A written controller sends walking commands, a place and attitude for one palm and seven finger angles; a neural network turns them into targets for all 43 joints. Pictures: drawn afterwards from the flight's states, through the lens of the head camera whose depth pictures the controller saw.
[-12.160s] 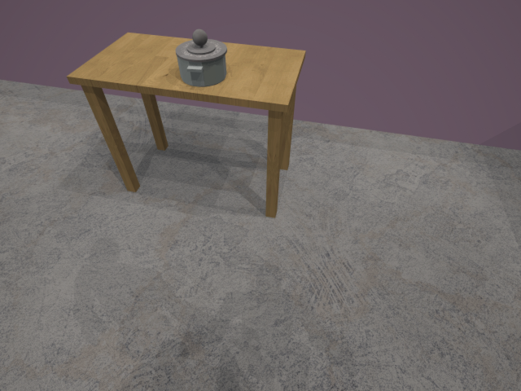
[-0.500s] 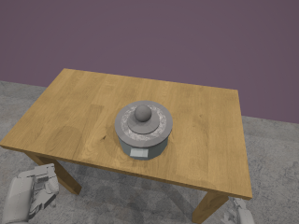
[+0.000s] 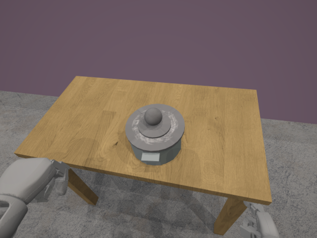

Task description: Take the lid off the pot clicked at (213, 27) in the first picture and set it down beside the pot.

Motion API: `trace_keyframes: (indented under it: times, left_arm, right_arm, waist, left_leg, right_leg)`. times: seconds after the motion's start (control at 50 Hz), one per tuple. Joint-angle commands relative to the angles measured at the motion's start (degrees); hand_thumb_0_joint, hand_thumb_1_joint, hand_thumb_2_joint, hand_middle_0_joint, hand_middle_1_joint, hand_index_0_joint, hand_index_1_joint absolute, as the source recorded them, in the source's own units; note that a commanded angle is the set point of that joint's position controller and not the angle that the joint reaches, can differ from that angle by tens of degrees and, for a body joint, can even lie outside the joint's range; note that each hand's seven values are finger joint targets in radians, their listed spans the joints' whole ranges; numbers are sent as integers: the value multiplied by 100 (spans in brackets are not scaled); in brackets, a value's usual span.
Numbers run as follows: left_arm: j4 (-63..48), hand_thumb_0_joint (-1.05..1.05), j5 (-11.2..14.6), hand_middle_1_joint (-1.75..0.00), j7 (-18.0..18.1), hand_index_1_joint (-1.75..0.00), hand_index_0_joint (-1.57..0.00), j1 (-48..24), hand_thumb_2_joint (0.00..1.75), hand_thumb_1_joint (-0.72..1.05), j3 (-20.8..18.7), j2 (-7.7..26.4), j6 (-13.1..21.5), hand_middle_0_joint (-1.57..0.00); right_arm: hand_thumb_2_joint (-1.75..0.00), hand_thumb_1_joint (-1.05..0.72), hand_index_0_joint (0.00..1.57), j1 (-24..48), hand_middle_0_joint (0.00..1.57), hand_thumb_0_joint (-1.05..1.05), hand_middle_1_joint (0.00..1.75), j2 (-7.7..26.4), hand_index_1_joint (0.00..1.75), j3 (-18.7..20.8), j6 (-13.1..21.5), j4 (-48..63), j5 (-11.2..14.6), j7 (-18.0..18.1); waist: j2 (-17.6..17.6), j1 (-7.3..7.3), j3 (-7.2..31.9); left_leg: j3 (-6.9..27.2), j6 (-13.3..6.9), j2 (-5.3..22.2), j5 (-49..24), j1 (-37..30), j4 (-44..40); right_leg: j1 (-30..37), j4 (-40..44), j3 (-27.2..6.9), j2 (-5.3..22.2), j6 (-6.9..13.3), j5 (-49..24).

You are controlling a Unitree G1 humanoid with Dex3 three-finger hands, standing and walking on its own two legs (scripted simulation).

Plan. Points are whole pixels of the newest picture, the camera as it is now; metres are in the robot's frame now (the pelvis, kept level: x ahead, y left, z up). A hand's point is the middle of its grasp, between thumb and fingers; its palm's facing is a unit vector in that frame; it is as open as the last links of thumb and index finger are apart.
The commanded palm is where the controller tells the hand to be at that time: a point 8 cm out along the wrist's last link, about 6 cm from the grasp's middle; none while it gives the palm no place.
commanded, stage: reach forward and open the fingers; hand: left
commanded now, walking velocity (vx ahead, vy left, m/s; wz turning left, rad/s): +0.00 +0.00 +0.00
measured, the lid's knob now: (153, 116) +0.44 +0.07 +0.05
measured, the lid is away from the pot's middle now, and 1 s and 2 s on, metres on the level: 0.00 0.00 0.00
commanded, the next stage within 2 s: move the open hand above the knob in 0.74 s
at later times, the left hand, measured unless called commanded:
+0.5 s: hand (52, 166) +0.23 +0.26 +0.12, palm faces -0.22 -0.03 -0.98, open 9.0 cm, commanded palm +0.22 +0.25 +0.18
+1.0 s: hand (71, 144) +0.28 +0.23 +0.13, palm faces -0.27 -0.03 -0.96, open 10.6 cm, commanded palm +0.27 +0.22 +0.20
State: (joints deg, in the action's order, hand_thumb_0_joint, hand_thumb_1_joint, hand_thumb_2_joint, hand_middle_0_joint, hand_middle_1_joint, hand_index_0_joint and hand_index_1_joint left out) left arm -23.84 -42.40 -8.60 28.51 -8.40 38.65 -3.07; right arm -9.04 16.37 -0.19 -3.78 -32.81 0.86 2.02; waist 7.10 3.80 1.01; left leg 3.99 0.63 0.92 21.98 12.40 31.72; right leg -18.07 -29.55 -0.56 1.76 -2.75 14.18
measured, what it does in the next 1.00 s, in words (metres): stands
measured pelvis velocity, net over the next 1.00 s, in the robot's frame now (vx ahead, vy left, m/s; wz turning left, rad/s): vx -0.03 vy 0.00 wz -0.01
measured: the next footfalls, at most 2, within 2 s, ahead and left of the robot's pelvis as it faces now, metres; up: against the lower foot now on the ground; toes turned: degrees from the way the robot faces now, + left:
none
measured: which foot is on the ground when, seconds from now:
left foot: down 0.00-1.00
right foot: down 0.00-1.00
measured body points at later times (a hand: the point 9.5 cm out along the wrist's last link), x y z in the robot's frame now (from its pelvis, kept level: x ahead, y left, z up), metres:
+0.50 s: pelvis -0.03 +0.01 +0.01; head -0.01 -0.02 +0.46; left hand +0.23 +0.26 +0.17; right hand +0.17 -0.21 -0.09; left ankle -0.06 +0.13 -0.73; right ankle +0.01 -0.15 -0.73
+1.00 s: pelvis -0.03 +0.00 +0.01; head +0.01 -0.04 +0.46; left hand +0.29 +0.23 +0.18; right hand +0.18 -0.23 -0.10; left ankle -0.06 +0.13 -0.73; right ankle +0.01 -0.15 -0.73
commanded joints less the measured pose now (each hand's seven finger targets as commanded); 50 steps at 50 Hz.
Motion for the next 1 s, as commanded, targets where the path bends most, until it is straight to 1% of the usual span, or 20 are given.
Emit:
trace_keyframes:
  times: [0.0,0.02,0.04,0.08,0.12,0.14,0.2,0.24,0.36,0.38,0.42,0.44,0.48,0.62,0.7,0.78,0.82,0.86,0.92,0.98]
  left_arm:
    - [-629,0,191,-83,-466,-83,-106,-1119,115,31,-1208,1676,509,-106]
    - [-676,0,181,-79,-546,-79,-105,-1196,115,28,-1255,1705,590,-105]
    - [-559,0,298,-76,-584,-76,-103,-1313,116,25,-974,1374,716,-103]
    - [-427,0,391,-68,-646,-68,-101,-1591,116,20,-1188,1566,938,-101]
    - [-400,0,302,-61,-608,-61,-98,-1518,117,14,-977,1268,953,-98]
    - [-363,0,302,-58,-604,-58,-96,-1941,117,12,-1168,1555,1031,-96]
    - [1,0,180,-47,-568,-47,-92,-2242,118,4,-927,1409,957,-92]
    - [-204,0,84,-40,-561,-40,-89,-2619,119,-2,-1027,1606,911,-89]
    - [128,0,46,-19,-657,-19,-82,-3117,125,-20,-552,1289,668,-82]
    - [190,0,4,-15,-683,-15,-80,-3360,126,-23,-679,1480,650,-80]
    - [-132,0,-117,-8,-699,-8,-78,-3450,129,-29,-529,1376,600,-78]
    - [-54,0,-81,-8,-720,-8,-78,-3730,129,-29,-606,1515,628,-78]
    - [244,0,-84,-8,-738,-8,-78,-3735,129,-30,-678,1584,579,-78]
    - [335,0,-160,-8,-908,-8,-78,-4045,131,-30,-291,1252,390,-78]
    - [465,0,-126,-8,-979,-8,-78,-4650,132,-31,-416,1523,423,-78]
    - [505,0,-93,-8,-1039,-8,-78,-4918,132,-30,-477,1581,436,-78]
    - [612,0,-166,-8,-1067,-8,-78,-4668,132,-30,-377,1403,351,-78]
    - [791,0,-132,-8,-1243,-8,-78,-5049,132,-30,220,968,-11,-78]
    - [617,0,-237,-8,-1387,-8,-78,-4822,132,-30,-29,1265,-137,-78]
    - [827,0,-228,-8,-1469,-8,-78,-5466,132,-30,-193,1518,-63,-78]
  right_arm:
    - [-90,-90,20,587,20,0,30,605,30,181,358,946,-29,181]
    - [-90,-90,20,739,20,0,30,557,30,174,395,1024,-3,168]
    - [-90,-90,20,542,20,0,30,500,30,211,417,983,17,183]
    - [-90,-90,20,576,20,0,30,549,30,205,374,944,-26,184]
    - [-90,-90,20,695,20,0,30,471,30,221,435,1005,18,109]
    - [-90,-90,20,545,20,0,30,564,30,232,346,861,-36,102]
    - [-90,-90,20,661,20,0,30,510,30,232,291,910,-8,61]
    - [-90,-90,20,712,20,0,30,559,30,232,271,885,-35,-9]
    - [-90,-90,20,820,20,0,30,525,30,202,212,941,33,-77]
    - [-90,-90,20,846,20,0,30,575,30,189,176,874,11,-65]
    - [-90,-90,20,1057,20,0,30,478,30,163,264,1036,59,-111]
    - [-90,-90,20,915,20,0,30,547,30,173,219,905,-2,-105]
    - [-90,-90,20,895,20,0,30,557,30,157,196,890,4,-101]
    - [-90,-90,20,1060,20,0,30,510,30,141,198,1046,102,-176]
    - [-90,-90,20,925,20,0,30,561,30,137,121,961,68,-122]
    - [-90,-90,20,929,20,0,30,586,30,125,123,922,54,-147]
    - [-90,-90,20,1016,20,0,30,539,30,133,175,1009,106,-197]
    - [-90,-90,20,952,20,0,30,600,30,189,97,929,142,-262]
    - [-90,-90,20,1113,20,0,30,599,30,174,190,1068,147,-312]
    - [-90,-90,20,948,20,0,30,646,30,164,107,912,98,-248]
  waist:
    - [-657,-65,764]
    - [-455,-51,755]
    - [-446,-127,746]
    - [-502,-28,780]
    - [-334,-37,729]
    - [-437,-16,898]
    - [-304,-13,627]
    - [-140,45,915]
    - [-280,-56,647]
    - [-297,-30,672]
    - [39,-13,806]
    - [-18,-5,1001]
    - [-201,9,842]
    - [-161,-55,891]
    - [-426,-68,1052]
    - [-297,-57,1232]
    - [-245,-64,1175]
    - [-372,-158,1132]
    - [-518,-87,1444]
    - [-703,-124,1411]
  left_leg:
    - [-255,-382,-200,-2569,-88,-492]
    - [-236,-368,-176,-2560,-155,-539]
    - [-287,-370,-159,-2517,-229,-545]
    - [-282,-339,-195,-2584,-383,-657]
    - [-267,-310,-150,-2527,-342,-729]
    - [-295,-313,-195,-2613,-465,-793]
    - [-327,-299,-176,-2329,-326,-984]
    - [-316,-306,-216,-2408,-421,-1067]
    - [-315,-297,-174,-2116,-286,-1220]
    - [-329,-297,-195,-2073,-303,-1284]
    - [-279,-298,-170,-2110,-351,-1243]
    - [-301,-311,-224,-2190,-430,-1287]
    - [-295,-302,-211,-2147,-348,-1311]
    - [-327,-308,-194,-2088,-344,-1266]
    - [-362,-326,-244,-2213,-401,-1265]
    - [-384,-319,-284,-2510,-496,-1226]
    - [-382,-312,-250,-2583,-446,-1138]
    - [-367,-293,-299,-2667,-376,-1175]
    - [-408,-351,-324,-2692,-434,-1036]
    - [-441,-367,-371,-2649,-417,-1102]
  right_leg:
    - [906,566,364,-77,106,-1526]
    - [891,653,285,-122,138,-1447]
    - [999,630,356,-77,129,-1437]
    - [964,749,415,-76,128,-1424]
    - [1013,797,318,-146,185,-1368]
    - [1050,816,420,-122,177,-1381]
    - [1091,879,409,-100,219,-1085]
    - [1214,910,380,-135,265,-1112]
    - [1231,971,387,-158,278,-894]
    - [1160,1030,401,-173,279,-845]
    - [1251,968,303,-219,325,-835]
    - [1317,1004,370,-198,317,-900]
    - [1286,1017,388,-188,325,-916]
    - [1279,1005,315,-246,340,-926]
    - [1432,984,381,-191,317,-1128]
    - [1495,967,387,-186,328,-1471]
    - [1455,924,307,-240,344,-1556]
    - [1552,842,369,-211,311,-1790]
    - [1625,757,305,-256,312,-1937]
    - [1629,815,366,-213,277,-1950]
